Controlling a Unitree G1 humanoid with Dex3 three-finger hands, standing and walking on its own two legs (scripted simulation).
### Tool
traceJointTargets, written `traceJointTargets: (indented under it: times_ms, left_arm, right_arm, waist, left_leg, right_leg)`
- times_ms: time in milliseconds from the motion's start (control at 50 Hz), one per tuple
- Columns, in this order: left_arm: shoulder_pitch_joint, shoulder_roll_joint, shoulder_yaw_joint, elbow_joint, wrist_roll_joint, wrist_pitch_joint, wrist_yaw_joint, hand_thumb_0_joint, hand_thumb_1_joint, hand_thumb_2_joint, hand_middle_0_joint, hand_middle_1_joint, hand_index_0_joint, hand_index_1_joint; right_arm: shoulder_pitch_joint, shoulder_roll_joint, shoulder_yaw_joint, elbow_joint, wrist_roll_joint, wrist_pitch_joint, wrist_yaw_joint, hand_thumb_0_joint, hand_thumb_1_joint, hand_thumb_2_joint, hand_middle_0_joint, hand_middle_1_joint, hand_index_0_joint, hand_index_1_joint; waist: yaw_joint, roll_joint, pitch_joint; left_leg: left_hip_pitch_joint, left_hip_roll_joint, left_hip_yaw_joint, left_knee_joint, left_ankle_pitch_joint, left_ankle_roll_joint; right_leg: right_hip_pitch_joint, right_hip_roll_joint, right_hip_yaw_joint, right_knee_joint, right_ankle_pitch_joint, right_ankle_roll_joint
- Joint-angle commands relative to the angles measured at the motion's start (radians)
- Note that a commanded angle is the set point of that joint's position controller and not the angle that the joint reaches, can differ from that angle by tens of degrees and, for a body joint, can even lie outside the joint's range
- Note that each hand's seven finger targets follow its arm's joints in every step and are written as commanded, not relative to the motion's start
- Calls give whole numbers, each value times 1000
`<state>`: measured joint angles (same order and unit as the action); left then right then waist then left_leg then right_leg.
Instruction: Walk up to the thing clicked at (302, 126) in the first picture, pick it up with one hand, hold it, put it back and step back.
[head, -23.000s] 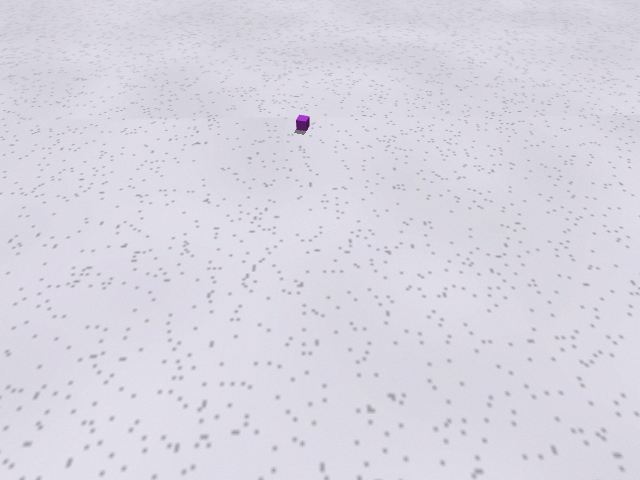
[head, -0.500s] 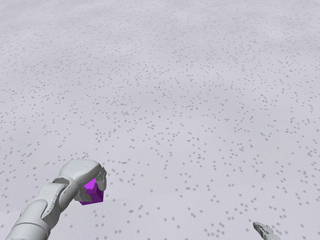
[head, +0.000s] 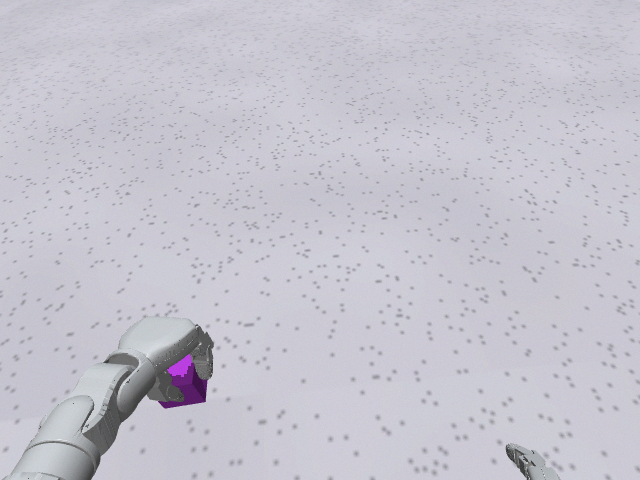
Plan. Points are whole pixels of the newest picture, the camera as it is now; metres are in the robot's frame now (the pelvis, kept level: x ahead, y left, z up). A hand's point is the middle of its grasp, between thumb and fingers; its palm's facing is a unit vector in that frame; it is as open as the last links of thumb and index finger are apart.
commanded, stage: crouch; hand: left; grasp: from above
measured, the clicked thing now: (180, 376) +0.31 +0.23 -0.08
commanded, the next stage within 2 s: none
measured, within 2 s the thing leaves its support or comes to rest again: neither
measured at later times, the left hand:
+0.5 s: hand (185, 394) +0.30 +0.23 -0.12, palm faces -0.46 +0.05 -0.89, open 6.4 cm
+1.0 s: hand (225, 408) +0.37 +0.23 -0.36, palm faces -0.46 +0.10 -0.88, open 6.6 cm
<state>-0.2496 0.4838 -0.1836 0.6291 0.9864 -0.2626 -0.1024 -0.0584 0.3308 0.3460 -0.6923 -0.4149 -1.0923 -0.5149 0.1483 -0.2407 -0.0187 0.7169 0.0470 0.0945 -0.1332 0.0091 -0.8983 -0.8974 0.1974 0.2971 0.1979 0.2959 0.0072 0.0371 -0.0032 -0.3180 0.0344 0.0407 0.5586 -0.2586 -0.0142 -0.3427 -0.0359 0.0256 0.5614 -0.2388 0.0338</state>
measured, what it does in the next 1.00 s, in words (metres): lowers itself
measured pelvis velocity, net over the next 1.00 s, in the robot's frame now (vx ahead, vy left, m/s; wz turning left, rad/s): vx -0.05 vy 0.01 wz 0.01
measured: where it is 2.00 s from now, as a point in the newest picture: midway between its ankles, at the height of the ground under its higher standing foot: outside the picture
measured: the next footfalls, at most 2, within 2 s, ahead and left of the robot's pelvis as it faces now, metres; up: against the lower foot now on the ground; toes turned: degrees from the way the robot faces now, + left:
none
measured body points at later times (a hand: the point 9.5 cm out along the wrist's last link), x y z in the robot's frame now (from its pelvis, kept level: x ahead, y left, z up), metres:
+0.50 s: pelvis -0.01 +0.00 -0.04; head +0.05 +0.00 +0.41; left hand +0.32 +0.22 -0.07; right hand +0.12 -0.27 -0.15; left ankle +0.02 +0.13 -0.73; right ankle +0.03 -0.14 -0.73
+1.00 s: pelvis -0.05 +0.01 -0.23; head +0.13 +0.03 +0.18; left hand +0.38 +0.22 -0.31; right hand -0.01 -0.27 -0.35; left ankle +0.02 +0.13 -0.73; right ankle +0.03 -0.14 -0.73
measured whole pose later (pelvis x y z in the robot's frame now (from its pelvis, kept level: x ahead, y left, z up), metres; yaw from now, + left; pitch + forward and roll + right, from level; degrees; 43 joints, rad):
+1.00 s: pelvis -0.05 +0.01 -0.23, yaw +0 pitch +33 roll -3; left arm -0.72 0.50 -0.06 1.19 1.28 -0.22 0.31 -0.10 0.35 0.33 -0.71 -0.39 -1.00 -0.44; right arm 0.24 -0.23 -0.08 0.75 -0.06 0.03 0.00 0.01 -0.92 -0.90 0.20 0.30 0.20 0.30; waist -0.16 0.04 -0.18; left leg -1.69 0.03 -0.04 1.74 -0.62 0.00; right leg -1.67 -0.03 0.01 1.69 -0.58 0.05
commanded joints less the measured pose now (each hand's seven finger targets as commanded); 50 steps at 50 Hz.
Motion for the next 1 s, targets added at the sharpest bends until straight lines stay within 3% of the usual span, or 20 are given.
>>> traceJointTargets:
  times_ms: [0,60,80,180,220,260,340,400,500,540,620,660,700,740,780,840,880,920,980]
  left_arm:
    - [-343,229,120,-208,-22,-12,46,0,778,594,-1039,-578,-1090,-528]
    - [-325,238,129,-194,-20,-14,47,0,750,576,-1029,-621,-1087,-561]
    - [-334,229,122,-218,-21,-16,46,0,670,613,-949,-632,-1007,-578]
    - [-322,224,135,-169,-7,-29,79,0,716,711,-996,-694,-1037,-653]
    - [-340,195,120,-136,12,-37,111,0,685,708,-975,-701,-1016,-661]
    - [-335,201,140,-78,33,-43,161,0,683,701,-976,-694,-1017,-653]
    - [-361,170,129,38,107,-45,264,0,630,714,-950,-695,-986,-660]
    - [-446,152,105,97,163,-26,332,0,589,708,-930,-673,-960,-643]
    - [-525,145,97,223,225,-13,416,0,523,596,-886,-606,-921,-572]
    - [-575,170,119,227,238,-8,451,0,509,566,-882,-576,-916,-542]
    - [-675,195,136,276,271,13,505,0,535,521,-904,-534,-940,-499]
    - [-692,173,124,314,275,26,513,0,570,487,-925,-509,-965,-470]
    - [-733,199,140,287,277,35,519,0,595,462,-936,-505,-982,-460]
    - [-755,225,156,308,276,50,517,0,583,455,-935,-475,-977,-434]
    - [-726,215,155,366,277,62,506,0,589,462,-942,-478,-983,-437]
    - [-746,269,185,390,286,59,481,0,609,432,-940,-471,-990,-421]
    - [-772,253,179,379,279,51,468,0,656,451,-975,-477,-1024,-428]
    - [-764,217,167,431,274,45,457,0,681,446,-980,-479,-1035,-423]
    - [-817,291,201,407,280,20,453,0,699,442,-999,-477,-1054,-421]
  right_arm:
    - [-89,-128,-44,-138,-7,-28,-8,0,-887,-897,199,300,200,300]
    - [-90,-126,-41,-147,-4,-19,-6,0,-926,-912,200,300,200,300]
    - [-86,-126,-44,-149,-2,-18,-5,0,-890,-897,201,301,201,301]
    - [-87,-124,-43,-151,-2,-9,1,0,-904,-901,199,300,200,300]
    - [-72,-125,-45,-145,-6,-6,7,0,-906,-901,199,300,200,300]
    - [-58,-130,-53,-136,-10,-3,17,0,-907,-901,199,300,200,300]
    - [-17,-139,-69,-117,-27,3,53,0,-912,-902,199,299,199,299]
    - [33,-148,-85,-100,-40,11,76,0,-913,-902,198,299,199,299]
    - [86,-165,-105,-90,-57,10,99,0,-917,-904,198,300,199,300]
    - [97,-170,-112,-94,-64,2,103,0,-918,-904,199,300,199,300]
    - [130,-178,-118,-81,-78,-15,97,0,-918,-904,199,300,199,300]
    - [147,-180,-123,-72,-86,-30,95,0,-916,-903,199,300,199,300]
    - [164,-186,-127,-65,-90,-44,92,0,-915,-902,199,300,199,300]
    - [172,-192,-133,-58,-95,-53,91,0,-916,-902,199,300,199,300]
    - [177,-191,-129,-51,-99,-60,95,0,-919,-904,199,300,199,300]
    - [186,-200,-133,-50,-103,-73,103,0,-916,-902,199,299,199,299]
    - [185,-195,-130,-53,-107,-80,109,0,-915,-902,199,299,199,299]
    - [199,-196,-128,-43,-110,-91,118,0,-914,-901,199,299,200,299]
    - [201,-200,-124,-39,-118,-106,131,0,-917,-902,199,299,200,299]
  waist:
    - [-5,3,-280]
    - [4,4,-259]
    - [-2,9,-272]
    - [-7,-2,-246]
    - [-25,-32,-244]
    - [-24,-28,-248]
    - [-45,-43,-289]
    - [-72,-40,-356]
    - [-92,-14,-405]
    - [-85,26,-458]
    - [-105,49,-540]
    - [-120,60,-601]
    - [-116,79,-691]
    - [-119,93,-714]
    - [-126,81,-679]
    - [-124,95,-718]
    - [-138,121,-735]
    - [-169,65,-712]
    - [-167,99,-766]
  left_leg:
    - [134,-49,-2,-70,159,24]
    - [116,-48,-3,-74,147,22]
    - [126,-46,-3,-74,147,23]
    - [86,-46,-6,-58,122,20]
    - [65,-46,-9,-34,112,22]
    - [37,-48,-6,-2,108,20]
    - [-59,-51,-9,114,91,16]
    - [-136,-47,-14,218,97,16]
    - [-351,-48,-25,394,-12,18]
    - [-411,-51,-27,459,-49,16]
    - [-563,-49,-41,579,-125,23]
    - [-618,-47,-46,656,-118,32]
    - [-653,-43,-52,724,-97,34]
    - [-700,-40,-58,768,-105,33]
    - [-776,-38,-74,794,-156,25]
    - [-836,-38,-92,849,-208,20]
    - [-893,-41,-88,896,-229,20]
    - [-965,-42,-101,941,-265,25]
    - [-1019,-48,-97,1013,-282,28]
  right_leg:
    - [59,58,-23,-91,110,-36]
    - [54,59,-24,-92,94,-39]
    - [57,60,-23,-90,97,-39]
    - [18,60,-26,-72,70,-40]
    - [-14,57,-24,-58,67,-36]
    - [-50,55,-25,-31,63,-36]
    - [-157,48,-27,61,62,-33]
    - [-248,47,-26,152,81,-33]
    - [-450,47,-34,325,-22,-45]
    - [-519,46,-38,394,-60,-50]
    - [-660,50,-46,522,-123,-59]
    - [-734,51,-45,593,-127,-65]
    - [-780,50,-49,668,-116,-67]
    - [-836,48,-52,722,-126,-69]
    - [-913,44,-60,772,-172,-69]
    - [-999,41,-70,848,-222,-69]
    - [-1045,40,-70,890,-240,-69]
    - [-1094,40,-81,924,-263,-66]
    - [-1144,39,-81,984,-278,-67]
